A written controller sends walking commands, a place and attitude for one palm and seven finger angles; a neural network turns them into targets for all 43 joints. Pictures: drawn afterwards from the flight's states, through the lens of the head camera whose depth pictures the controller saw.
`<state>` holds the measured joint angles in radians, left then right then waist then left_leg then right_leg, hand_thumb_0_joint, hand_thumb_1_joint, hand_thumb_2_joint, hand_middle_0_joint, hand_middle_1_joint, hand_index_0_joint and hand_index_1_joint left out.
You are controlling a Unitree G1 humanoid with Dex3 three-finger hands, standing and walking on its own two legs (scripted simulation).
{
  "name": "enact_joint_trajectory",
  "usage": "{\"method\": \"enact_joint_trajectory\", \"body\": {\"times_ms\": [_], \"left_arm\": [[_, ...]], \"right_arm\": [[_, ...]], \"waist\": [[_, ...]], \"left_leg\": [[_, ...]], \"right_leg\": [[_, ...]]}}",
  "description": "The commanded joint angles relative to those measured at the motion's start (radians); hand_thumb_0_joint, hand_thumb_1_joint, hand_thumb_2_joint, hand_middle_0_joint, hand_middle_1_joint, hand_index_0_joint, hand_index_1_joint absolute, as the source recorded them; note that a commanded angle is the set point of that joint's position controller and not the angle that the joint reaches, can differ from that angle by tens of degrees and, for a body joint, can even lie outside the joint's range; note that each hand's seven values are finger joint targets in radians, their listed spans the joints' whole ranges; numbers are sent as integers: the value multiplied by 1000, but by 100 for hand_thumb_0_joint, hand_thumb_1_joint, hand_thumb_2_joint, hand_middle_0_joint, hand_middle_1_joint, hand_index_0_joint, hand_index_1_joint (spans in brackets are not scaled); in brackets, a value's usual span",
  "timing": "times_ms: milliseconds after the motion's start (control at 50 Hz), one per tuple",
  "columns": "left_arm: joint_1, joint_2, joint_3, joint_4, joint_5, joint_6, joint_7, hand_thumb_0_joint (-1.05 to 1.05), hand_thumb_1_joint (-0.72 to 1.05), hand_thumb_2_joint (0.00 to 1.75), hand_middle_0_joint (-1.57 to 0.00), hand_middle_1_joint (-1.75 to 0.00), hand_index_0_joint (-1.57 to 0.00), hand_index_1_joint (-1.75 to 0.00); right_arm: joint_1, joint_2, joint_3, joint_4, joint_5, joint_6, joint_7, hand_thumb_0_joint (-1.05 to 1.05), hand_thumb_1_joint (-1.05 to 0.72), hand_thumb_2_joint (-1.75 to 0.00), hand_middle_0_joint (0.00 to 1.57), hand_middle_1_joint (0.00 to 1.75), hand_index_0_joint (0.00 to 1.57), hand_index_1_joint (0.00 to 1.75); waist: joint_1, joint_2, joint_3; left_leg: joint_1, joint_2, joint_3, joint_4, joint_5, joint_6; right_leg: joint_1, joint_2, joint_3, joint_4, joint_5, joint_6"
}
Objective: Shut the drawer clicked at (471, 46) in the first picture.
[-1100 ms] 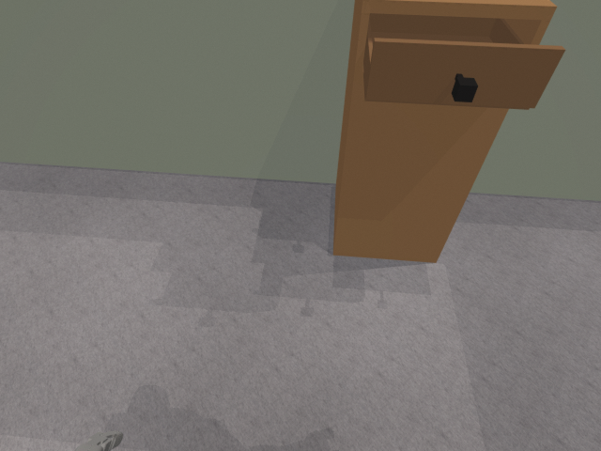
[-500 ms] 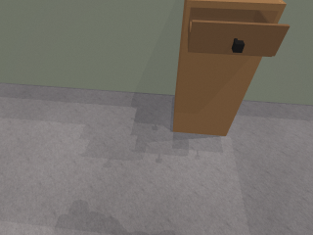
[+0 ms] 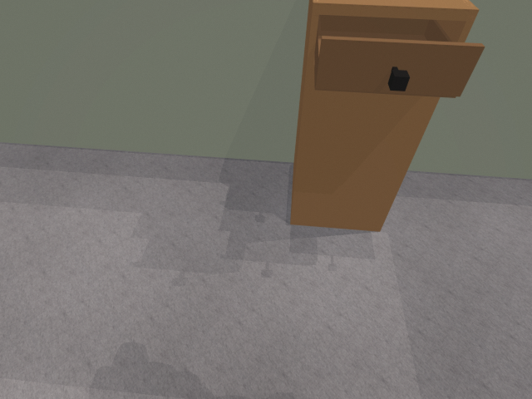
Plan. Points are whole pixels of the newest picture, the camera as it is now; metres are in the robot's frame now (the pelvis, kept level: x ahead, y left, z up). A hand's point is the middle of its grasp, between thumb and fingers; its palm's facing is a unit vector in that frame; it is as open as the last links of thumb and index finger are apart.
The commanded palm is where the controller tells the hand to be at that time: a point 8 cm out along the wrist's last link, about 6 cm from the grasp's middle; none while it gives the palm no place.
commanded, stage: look at it before walking up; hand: left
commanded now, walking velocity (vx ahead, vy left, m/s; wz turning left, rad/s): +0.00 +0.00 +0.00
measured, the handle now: (397, 76) +0.83 -0.28 +0.10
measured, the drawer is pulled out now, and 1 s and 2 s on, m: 0.16 0.16 0.16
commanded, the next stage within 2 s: walk to a spot facing it in 0.34 s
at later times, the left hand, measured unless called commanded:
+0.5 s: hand out of the picture +0.07 +0.25 -0.16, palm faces -0.02 -0.94 -0.33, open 7.4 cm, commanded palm none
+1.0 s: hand out of the picture +0.05 +0.17 -0.17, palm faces -0.17 -0.95 -0.24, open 7.4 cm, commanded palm none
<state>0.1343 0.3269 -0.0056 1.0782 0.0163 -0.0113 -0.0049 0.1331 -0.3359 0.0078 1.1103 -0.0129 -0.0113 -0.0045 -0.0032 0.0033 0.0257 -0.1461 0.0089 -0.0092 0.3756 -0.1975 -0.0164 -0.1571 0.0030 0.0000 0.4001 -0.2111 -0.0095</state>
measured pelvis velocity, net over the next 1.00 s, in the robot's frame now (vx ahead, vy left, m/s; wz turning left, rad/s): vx -0.02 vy -0.02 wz -0.23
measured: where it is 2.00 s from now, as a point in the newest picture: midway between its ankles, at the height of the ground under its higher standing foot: outside the picture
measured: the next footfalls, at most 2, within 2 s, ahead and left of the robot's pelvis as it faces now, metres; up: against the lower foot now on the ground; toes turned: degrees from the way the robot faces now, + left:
left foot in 1.28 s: +0.04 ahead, +0.13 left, +0.00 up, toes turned -23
right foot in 1.72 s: -0.09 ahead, -0.09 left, +0.00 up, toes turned -45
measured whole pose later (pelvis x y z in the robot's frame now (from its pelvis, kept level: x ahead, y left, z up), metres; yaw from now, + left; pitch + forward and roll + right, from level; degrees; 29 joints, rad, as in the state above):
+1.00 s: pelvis -0.02 -0.02 -0.01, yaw -13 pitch +1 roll +2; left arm 0.27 0.18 0.04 0.93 0.02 0.03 0.00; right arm 0.15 -0.23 -0.05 0.97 -0.02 0.05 -0.02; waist 0.03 0.02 0.09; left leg -0.47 0.04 0.01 1.08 -0.38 -0.06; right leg -0.32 0.07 0.05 0.55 -0.23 -0.07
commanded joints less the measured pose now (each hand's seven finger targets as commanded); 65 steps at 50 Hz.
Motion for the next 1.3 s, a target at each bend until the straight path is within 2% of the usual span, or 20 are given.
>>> {"method": "enact_joint_trajectory", "body": {"times_ms": [0, 460, 540, 620, 660, 720, 740, 760, 780, 800, 820, 860, 880, 920, 1120, 1180, 1220, 1240, 1260, 1280], "left_arm": [[-35, 214, 44, -60, -5, -18, 15, 0, 90, 90, -20, -30, -20, -30], [-31, 217, 45, -57, -5, -14, 13, 0, 90, 90, -20, -30, -20, -30], [40, 113, 38, -75, -3, 25, 18, 0, 90, 90, -20, -30, -20, -30], [62, 107, 56, -132, 3, 43, 10, 0, 90, 90, -20, -30, -20, -30], [76, 87, 62, -159, 3, 49, 3, 0, 90, 90, -20, -30, -20, -30], [115, 45, 73, -182, 5, 56, -4, 0, 90, 90, -20, -30, -20, -30], [136, 36, 78, -186, 3, 55, -7, 0, 90, 90, -20, -30, -20, -30], [178, 32, 83, -181, 5, 51, -9, 0, 90, 90, -20, -30, -20, -30], [235, 55, 92, -169, 11, 43, -9, 0, 90, 90, -20, -30, -20, -30], [244, 160, 112, -180, 25, 26, 5, 0, 90, 90, -20, -30, -20, -30], [274, 172, 115, -185, 6, 25, 17, 0, 90, 90, -20, -30, -20, -30], [159, 125, 108, -213, 6, 30, 21, 0, 90, 90, -20, -30, -20, -30], [119, 106, 105, -227, 4, 27, 22, 0, 90, 90, -20, -30, -20, -30], [120, 83, 104, -234, 3, 21, 20, 0, 90, 90, -20, -30, -20, -30], [179, 94, 126, -216, 11, 33, 18, 0, 90, 90, -20, -30, -20, -30], [131, 104, 128, -232, 13, 42, 18, 0, 90, 90, -20, -30, -20, -30], [82, 105, 127, -246, 7, 48, 15, 0, 90, 90, -20, -30, -20, -30], [66, 74, 120, -261, 1, 49, 10, 0, 90, 90, -20, -30, -20, -30], [71, 14, 109, -282, -5, 51, -2, 0, 90, 90, -20, -30, -20, -30], [60, 19, 113, -301, 8, 46, -6, 0, 90, 90, -20, -30, -20, -30]], "right_arm": [[-46, -198, -43, -62, 3, -26, -9, 0, -90, -90, 20, 30, 20, 30], [-52, -206, -46, -61, 4, -25, -15, 0, -90, -90, 20, 30, 20, 30], [26, -89, -39, -78, 3, 0, -23, 0, -90, -90, 20, 30, 20, 30], [34, -110, -66, -137, 1, 13, -30, 0, -90, -90, 20, 30, 20, 30], [22, -121, -79, -165, -1, 14, -31, 0, -90, -90, 20, 30, 20, 30], [-6, -123, -94, -199, -3, 8, -28, 0, -90, -90, 20, 30, 20, 30], [-24, -118, -97, -209, -4, 8, -29, 0, -90, -90, 20, 30, 20, 30], [-41, -111, -99, -218, -7, 10, -28, 0, -90, -90, 20, 30, 20, 30], [-49, -99, -100, -228, -4, 17, -25, 0, -90, -90, 20, 30, 20, 30], [-11, -14, -87, -254, 4, 24, -21, 0, -90, -90, 20, 30, 20, 30], [-60, -23, -84, -274, 3, 31, -24, 0, -90, -90, 20, 30, 20, 30], [-54, -26, -92, -255, 3, 32, -20, 0, -90, -90, 20, 30, 20, 30], [-18, -22, -92, -238, 0, 29, -16, 0, -90, -90, 20, 30, 20, 30], [8, 1, -91, -225, -3, 29, -16, 0, -90, -90, 20, 30, 20, 30], [-35, 26, -84, -264, 7, 19, -31, 0, -90, -90, 20, 30, 20, 30], [13, 26, -82, -268, 17, 11, -36, 0, -90, -90, 20, 30, 20, 30], [110, 19, -82, -249, 17, 2, -41, 0, -90, -90, 20, 30, 20, 30], [145, -19, -88, -242, 15, -6, -47, 0, -90, -90, 20, 30, 20, 30], [137, -109, -105, -257, 2, -10, -47, 0, -90, -90, 20, 30, 20, 30], [106, -149, -108, -291, 4, -1, -43, 0, -90, -90, 20, 30, 20, 30]], "waist": [[5, -9, -52], [3, -1, -47], [-3, -14, -50], [-2, 17, -41], [4, 87, -30], [27, 187, -37], [39, 182, -31], [64, 142, -31], [92, 27, -40], [74, -321, -27], [102, -304, -29], [43, -155, 22], [19, -102, -10], [15, -104, -64], [56, -149, -111], [33, -160, -123], [-14, -148, -145], [-35, -79, -141], [-35, 194, -112], [-22, 235, -61]], "left_leg": [[5, 104, -90, -65, 101, 38], [45, 114, -77, -60, 134, 35], [34, 125, -9, 20, 138, 15], [9, 174, -15, 44, 96, 39], [-13, 223, -45, 18, 62, 69], [-62, 341, -79, -3, 194, 158], [-94, 350, -54, 38, 231, 157], [-135, 319, 0, 122, 224, 125], [-207, 248, 69, 288, 121, 64], [-417, 70, 171, 580, -236, -32], [-412, 24, 25, 706, -387, -31], [-431, 58, -52, 794, -257, -25], [-412, 70, -40, 779, -202, -34], [-375, 61, -16, 737, -160, -46], [-317, 17, -6, 453, -229, -45], [-201, -4, -9, 281, -225, -26], [-23, -12, 6, 84, -103, -13], [129, 62, -55, -16, -86, 16], [214, 302, -308, -135, -120, 91], [69, 478, -406, -159, -51, 165]], "right_leg": [[3, -122, 116, -82, 82, -26], [-6, -116, 125, -83, 150, -28], [-64, -106, 149, 6, 243, -20], [-152, -60, 143, 124, 217, -15], [-199, -22, 111, 222, 143, -5], [-198, -4, 11, 429, -217, 18], [-161, -30, 14, 404, -238, 15], [-93, -34, 7, 314, -172, 11], [-13, -54, 45, 154, 20, 0], [48, -290, 447, -43, 216, -81], [-52, -349, 585, -139, 266, -149], [-110, -284, 523, -138, 52, -193], [-87, -247, 449, -110, 87, -181], [-57, -202, 377, -85, 140, -161], [37, -171, 464, -45, 282, -182], [-27, -156, 499, -26, 307, -161], [-131, -114, 472, 14, 233, -103], [-281, -41, 411, 83, 111, -53], [-488, 100, 239, 285, -153, 4], [-500, 84, 93, 535, -334, 51]]}}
